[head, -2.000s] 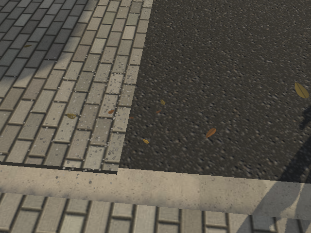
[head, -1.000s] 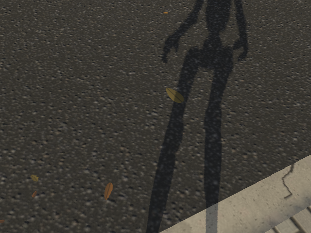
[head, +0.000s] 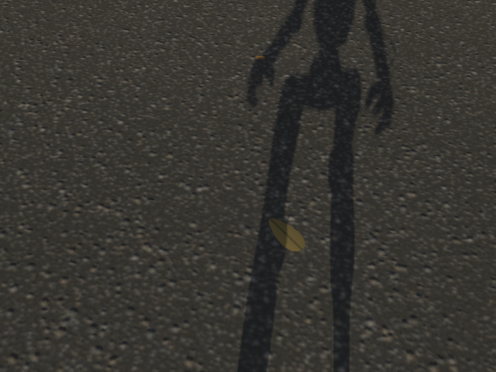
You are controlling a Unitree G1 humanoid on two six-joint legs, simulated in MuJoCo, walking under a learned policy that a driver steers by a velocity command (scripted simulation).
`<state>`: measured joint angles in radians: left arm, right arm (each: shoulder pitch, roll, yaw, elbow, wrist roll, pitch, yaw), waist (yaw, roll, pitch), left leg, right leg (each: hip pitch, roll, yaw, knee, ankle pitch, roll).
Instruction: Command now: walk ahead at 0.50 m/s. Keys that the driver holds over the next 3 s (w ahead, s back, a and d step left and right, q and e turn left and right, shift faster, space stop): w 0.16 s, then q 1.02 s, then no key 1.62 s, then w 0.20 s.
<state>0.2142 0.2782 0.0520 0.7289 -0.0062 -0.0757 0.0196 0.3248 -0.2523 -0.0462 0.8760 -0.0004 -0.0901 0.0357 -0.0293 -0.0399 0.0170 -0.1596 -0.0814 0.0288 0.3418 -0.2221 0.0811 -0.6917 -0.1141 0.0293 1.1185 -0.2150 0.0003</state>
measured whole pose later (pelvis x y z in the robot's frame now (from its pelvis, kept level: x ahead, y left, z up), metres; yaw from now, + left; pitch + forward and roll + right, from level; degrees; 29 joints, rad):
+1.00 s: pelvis +0.26 +0.04 +0.00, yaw +24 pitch +3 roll -3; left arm 0.05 0.31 0.09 0.79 0.00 0.01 0.04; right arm 0.20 -0.29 -0.07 0.66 0.01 0.02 -0.04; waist -0.01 -0.02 0.04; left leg -0.31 -0.05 -0.10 0.44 -0.18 0.06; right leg -0.53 0.01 0.06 0.95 -0.34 0.07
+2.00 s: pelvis +0.26 +0.04 -0.01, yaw +37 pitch -2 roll +0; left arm 0.18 0.28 0.04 0.98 0.01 0.00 0.03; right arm 0.21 -0.23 -0.03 0.79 -0.01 0.00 -0.01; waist 0.02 0.00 0.04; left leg -0.18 -0.04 -0.05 0.51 -0.30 0.02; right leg -0.19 -0.05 0.04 0.48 -0.26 0.06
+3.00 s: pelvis +0.29 +0.02 -0.01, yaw +36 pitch -1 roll +0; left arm 0.31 0.21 0.02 1.10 -0.02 -0.05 0.03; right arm 0.34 -0.23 -0.03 1.05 0.03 -0.03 -0.03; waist 0.00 0.01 -0.01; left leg -0.18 0.00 -0.05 0.56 -0.37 0.02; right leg -0.26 0.00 -0.02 0.67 -0.44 -0.05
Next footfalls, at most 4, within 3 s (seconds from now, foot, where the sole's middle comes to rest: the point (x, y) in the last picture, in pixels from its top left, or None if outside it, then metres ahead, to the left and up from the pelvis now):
0.24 right None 0.35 -0.12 -0.78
0.72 left None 0.29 0.13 -0.78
1.24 right None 0.39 -0.07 -0.78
1.56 left None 0.22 0.14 -0.78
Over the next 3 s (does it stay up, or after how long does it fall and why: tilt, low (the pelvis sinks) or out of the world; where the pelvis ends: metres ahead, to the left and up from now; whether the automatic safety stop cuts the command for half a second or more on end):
stays up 0.29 0.02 -0.01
